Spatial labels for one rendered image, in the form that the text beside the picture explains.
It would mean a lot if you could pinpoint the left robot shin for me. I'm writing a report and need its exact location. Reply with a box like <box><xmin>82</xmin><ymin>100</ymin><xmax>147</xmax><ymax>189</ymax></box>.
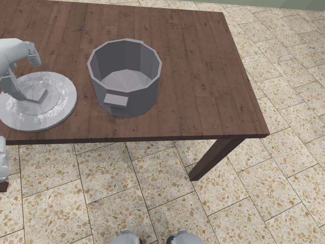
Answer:
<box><xmin>121</xmin><ymin>229</ymin><xmax>134</xmax><ymax>235</ymax></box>

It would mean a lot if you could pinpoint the knob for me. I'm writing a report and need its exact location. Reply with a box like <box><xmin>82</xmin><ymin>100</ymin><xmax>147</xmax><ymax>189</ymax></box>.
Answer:
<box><xmin>25</xmin><ymin>85</ymin><xmax>48</xmax><ymax>104</ymax></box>

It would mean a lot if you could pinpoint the left robot hand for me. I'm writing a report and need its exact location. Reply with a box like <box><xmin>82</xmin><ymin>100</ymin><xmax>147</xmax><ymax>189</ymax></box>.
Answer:
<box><xmin>0</xmin><ymin>38</ymin><xmax>41</xmax><ymax>101</ymax></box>

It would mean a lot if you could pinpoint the pot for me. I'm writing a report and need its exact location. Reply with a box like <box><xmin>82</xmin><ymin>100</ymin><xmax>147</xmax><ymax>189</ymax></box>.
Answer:
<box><xmin>87</xmin><ymin>38</ymin><xmax>162</xmax><ymax>118</ymax></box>

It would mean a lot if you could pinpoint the table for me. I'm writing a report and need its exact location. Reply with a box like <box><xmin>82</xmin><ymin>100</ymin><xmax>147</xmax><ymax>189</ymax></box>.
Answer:
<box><xmin>0</xmin><ymin>0</ymin><xmax>270</xmax><ymax>193</ymax></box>

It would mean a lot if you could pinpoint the lid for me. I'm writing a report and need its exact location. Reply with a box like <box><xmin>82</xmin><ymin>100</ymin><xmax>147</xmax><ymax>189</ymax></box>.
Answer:
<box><xmin>0</xmin><ymin>72</ymin><xmax>77</xmax><ymax>132</ymax></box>

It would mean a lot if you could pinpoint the robot left thigh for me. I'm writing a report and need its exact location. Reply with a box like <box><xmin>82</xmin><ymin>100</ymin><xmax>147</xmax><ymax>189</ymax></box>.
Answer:
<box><xmin>111</xmin><ymin>233</ymin><xmax>140</xmax><ymax>244</ymax></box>

